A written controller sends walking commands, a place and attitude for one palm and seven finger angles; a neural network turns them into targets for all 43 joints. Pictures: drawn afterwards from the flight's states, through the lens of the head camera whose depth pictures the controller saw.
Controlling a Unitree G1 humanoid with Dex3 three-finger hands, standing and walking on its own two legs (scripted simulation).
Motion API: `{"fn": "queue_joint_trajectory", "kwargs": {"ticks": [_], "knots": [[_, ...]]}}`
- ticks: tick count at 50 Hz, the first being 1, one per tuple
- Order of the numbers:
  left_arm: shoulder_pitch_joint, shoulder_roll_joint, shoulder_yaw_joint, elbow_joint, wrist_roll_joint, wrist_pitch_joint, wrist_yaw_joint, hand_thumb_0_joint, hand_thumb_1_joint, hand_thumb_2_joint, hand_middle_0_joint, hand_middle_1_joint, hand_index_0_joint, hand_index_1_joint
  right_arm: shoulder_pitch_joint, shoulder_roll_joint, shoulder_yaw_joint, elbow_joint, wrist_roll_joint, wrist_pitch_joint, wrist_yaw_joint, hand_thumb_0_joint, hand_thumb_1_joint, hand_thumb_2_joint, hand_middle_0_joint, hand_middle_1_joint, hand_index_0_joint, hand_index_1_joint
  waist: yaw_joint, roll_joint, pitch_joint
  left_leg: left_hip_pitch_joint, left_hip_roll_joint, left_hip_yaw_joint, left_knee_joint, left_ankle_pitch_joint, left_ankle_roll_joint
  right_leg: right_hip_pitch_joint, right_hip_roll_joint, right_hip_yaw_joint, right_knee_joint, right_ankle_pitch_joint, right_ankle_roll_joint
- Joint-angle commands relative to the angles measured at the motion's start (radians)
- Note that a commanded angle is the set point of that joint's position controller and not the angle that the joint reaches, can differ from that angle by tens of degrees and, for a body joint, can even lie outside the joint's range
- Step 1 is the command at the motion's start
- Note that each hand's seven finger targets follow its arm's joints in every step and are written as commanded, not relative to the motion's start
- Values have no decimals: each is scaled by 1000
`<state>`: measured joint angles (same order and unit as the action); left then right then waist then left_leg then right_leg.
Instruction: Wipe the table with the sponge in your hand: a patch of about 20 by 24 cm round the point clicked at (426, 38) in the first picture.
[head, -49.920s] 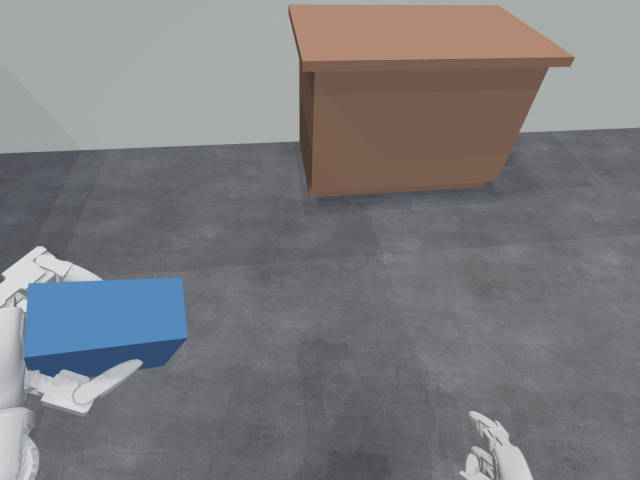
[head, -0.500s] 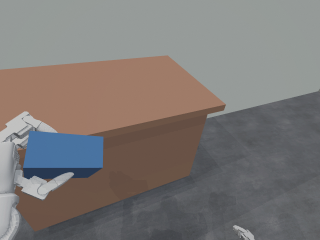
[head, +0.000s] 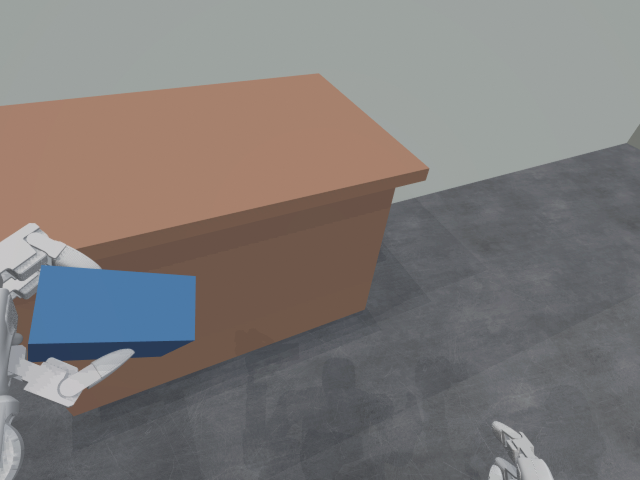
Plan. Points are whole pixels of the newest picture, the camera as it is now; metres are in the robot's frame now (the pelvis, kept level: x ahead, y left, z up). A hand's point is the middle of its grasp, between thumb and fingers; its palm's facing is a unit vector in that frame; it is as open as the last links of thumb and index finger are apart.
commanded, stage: stop stepping back and stand still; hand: left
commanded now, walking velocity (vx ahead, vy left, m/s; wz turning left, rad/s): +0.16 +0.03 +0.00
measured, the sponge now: (134, 319) +0.22 +0.20 +0.16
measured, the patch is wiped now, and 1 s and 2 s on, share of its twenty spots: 0.90 0.90 0.90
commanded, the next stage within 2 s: stand and wait in 0.36 s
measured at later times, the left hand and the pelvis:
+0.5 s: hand (50, 331) +0.19 +0.25 +0.19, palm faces +0.48 -0.81 -0.35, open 10.1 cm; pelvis +0.00 -0.01 +0.02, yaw +3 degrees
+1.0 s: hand (42, 304) +0.22 +0.27 +0.18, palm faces +0.45 -0.84 -0.31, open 10.2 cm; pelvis +0.02 +0.02 +0.03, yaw +3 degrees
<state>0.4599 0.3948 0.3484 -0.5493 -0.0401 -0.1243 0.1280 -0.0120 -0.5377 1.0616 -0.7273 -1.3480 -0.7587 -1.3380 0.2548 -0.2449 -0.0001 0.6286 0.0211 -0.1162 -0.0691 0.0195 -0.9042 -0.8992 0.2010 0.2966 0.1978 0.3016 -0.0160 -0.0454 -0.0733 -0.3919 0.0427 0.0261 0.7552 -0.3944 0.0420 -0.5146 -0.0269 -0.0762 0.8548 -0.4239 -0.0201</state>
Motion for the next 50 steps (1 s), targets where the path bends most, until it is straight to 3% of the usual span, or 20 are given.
{"fn": "queue_joint_trajectory", "kwargs": {"ticks": [1, 2, 4, 5, 6, 7, 8, 10, 12, 14, 16, 17, 18, 20, 23, 25, 27, 30, 33, 50], "knots": [[-145, 161, 115, -141, 4, -64, 36, 0, 100, 1300, -1200, -1600, -1200, -1600, -81, -86, -40, -147, 10, -96, 10, 0, -900, -900, 200, 300, 200, 300, -10, 253, 16, 100, 236, -407, -448, -113, 199, -182, -25, 123, 277, -50, 24], [-98, 145, 107, -98, -8, -62, 31, 0, 100, 1300, -1200, -1600, -1200, -1600, -92, -85, -33, -139, 11, -101, 13, 0, -900, -900, 200, 300, 200, 300, 6, 199, 39, 22, 224, -335, -426, -105, 163, -61, -51, 119, 94, -43, 20], [-71, 117, 83, -76, -12, -50, 22, 0, 100, 1300, -1200, -1600, -1200, -1600, -114, -107, -26, -152, 3, -95, 6, 0, -900, -900, 200, 300, 200, 300, 26, 156, 36, -118, 145, -204, -343, -161, 94, 259, 9, 30, -213, 38, 26], [-60, 116, 74, -70, -8, -47, 17, 0, 100, 1300, -1200, -1600, -1200, -1600, -133, -114, -28, -159, -7, -85, 3, 0, -900, -900, 200, 300, 200, 300, 48, 61, 34, -207, 81, -139, -167, -195, 58, 408, 20, 29, -375, 111, 15], [-59, 122, 61, -78, -1, -44, 8, 0, 100, 1300, -1200, -1600, -1200, -1600, -131, -104, -37, -161, -9, -69, 6, 0, -900, -900, 200, 300, 200, 300, 39, -157, 29, -278, -34, -13, 157, -176, 19, 434, -100, 220, -513, 61, -45], [-109, 151, 69, -129, -9, -47, -1, 0, 100, 1300, -1200, -1600, -1200, -1600, -152, -104, -44, -184, -2, -62, 11, 0, -900, -900, 200, 300, 200, 300, 22, -296, 1, -288, -66, -27, 428, -111, -5, 343, -307, 570, -669, -31, -125], [-171, 155, 81, -189, -14, -66, 1, 0, 100, 1300, -1200, -1600, -1200, -1600, -138, -90, -40, -158, -3, -66, 19, 0, -900, -900, 200, 300, 200, 300, 4, -192, -23, -233, -28, -96, 494, -22, -13, 251, -323, 601, -711, -125, -149], [-180, 182, 108, -223, -22, -72, 3, 0, 100, 1300, -1200, -1600, -1200, -1600, -126, -85, -41, -129, 0, -51, 26, 0, -900, -900, 200, 300, 200, 300, -16, -29, 30, -133, 43, -132, 374, -6, -6, 93, -324, 488, -657, -151, -166], [-141, 161, 92, -220, -16, -62, 18, 0, 100, 1300, -1200, -1600, -1200, -1600, -138, -54, -19, -136, -6, -35, 14, 0, -900, -900, 200, 300, 200, 300, -16, -17, 21, 101, 50, -70, 91, -8, 16, -47, -254, 302, -599, -176, -117], [-114, 130, 69, -189, -16, -51, 38, 0, 100, 1300, -1200, -1600, -1200, -1600, -146, -57, -16, -154, -13, -39, -16, 0, -900, -900, 200, 300, 200, 300, -20, 40, -4, 218, 4, -5, -195, 12, 20, -7, -162, 202, -496, -191, -74], [-139, 124, 69, -190, -17, -58, 54, 0, 100, 1300, -1200, -1600, -1200, -1600, -150, -104, -23, -173, -20, -50, -27, 0, -900, -900, 200, 300, 200, 300, 3, 291, 15, 138, 136, -274, -432, -215, 88, 43, -5, 115, -268, -99, 1], [-146, 140, 95, -197, -7, -54, 61, 0, 100, 1300, -1200, -1600, -1200, -1600, -150, -113, -32, -177, -9, -55, -28, 0, -900, -900, 200, 300, 200, 300, 25, 282, -69, 97, 180, -296, -447, -132, 99, 165, 49, 31, -147, 28, 38], [-124, 125, 85, -143, -12, -47, 60, 0, 100, 1300, -1200, -1600, -1200, -1600, -139, -86, -25, -173, -1, -60, -24, 0, -900, -900, 200, 300, 200, 300, 12, 230, -46, 40, 166, -307, -458, -172, 81, 208, 40, 52, -200, 42, 45], [-91, 101, 62, -101, -2, -36, 52, 0, 100, 1300, -1200, -1600, -1200, -1600, -159, -79, -17, -168, -1, -71, -19, 0, -900, -900, 200, 300, 200, 300, 19, 193, 34, -57, 99, -208, -396, -164, 47, 283, 20, 75, -346, 122, 39], [-100, 108, 44, -97, -3, -46, 38, 0, 100, 1300, -1200, -1600, -1200, -1600, -149, -77, -28, -155, -12, -64, -2, 0, -900, -900, 200, 300, 200, 300, 3, -117, 28, 8, -19, -73, -81, -33, -5, 177, -151, 339, -611, -111, -40], [-148, 119, 38, -139, -2, -45, 42, 0, 100, 1300, -1200, -1600, -1200, -1600, -151, -67, -20, -141, -15, -59, 1, 0, -900, -900, 200, 300, 200, 300, -6, -88, 1, 76, -3, -69, -82, 67, -3, 169, -204, 350, -623, -65, -77], [-150, 126, 45, -167, -4, -51, 49, 0, 100, 1300, -1200, -1600, -1200, -1600, -156, -83, -25, -147, -19, -57, -5, 0, -900, -900, 200, 300, 200, 300, -5, 33, -16, 162, 11, -96, -234, 91, 6, 165, -145, 263, -540, 11, -51], [-132, 120, 51, -182, 2, -56, 58, 0, 100, 1300, -1200, -1600, -1200, -1600, -176, -82, -14, -164, -21, -54, -16, 0, -900, -900, 200, 300, 200, 300, 14, 220, 19, 88, 73, -192, -418, 16, 29, 222, -16, 133, -426, 95, 7], [-127, 105, 50, -115, 2, -54, 61, 0, 100, 1300, -1200, -1600, -1200, -1600, -177, -81, -17, -167, -16, -55, -14, 0, -900, -900, 200, 300, 200, 300, 20, 107, 2, 37, 53, -162, -385, 71, 16, 322, -11, 129, -449, 209, 18], [-101, 105, 49, -150, -9, -65, 52, 0, 100, 1300, -1200, -1600, -1200, -1600, -188, -80, -21, -177, -17, -32, -7, 0, -900, -900, 200, 300, 200, 300, 22, 146, -62, 128, 45, -123, -371, 319, -14, 388, -25, 114, -437, 401, 15]]}}
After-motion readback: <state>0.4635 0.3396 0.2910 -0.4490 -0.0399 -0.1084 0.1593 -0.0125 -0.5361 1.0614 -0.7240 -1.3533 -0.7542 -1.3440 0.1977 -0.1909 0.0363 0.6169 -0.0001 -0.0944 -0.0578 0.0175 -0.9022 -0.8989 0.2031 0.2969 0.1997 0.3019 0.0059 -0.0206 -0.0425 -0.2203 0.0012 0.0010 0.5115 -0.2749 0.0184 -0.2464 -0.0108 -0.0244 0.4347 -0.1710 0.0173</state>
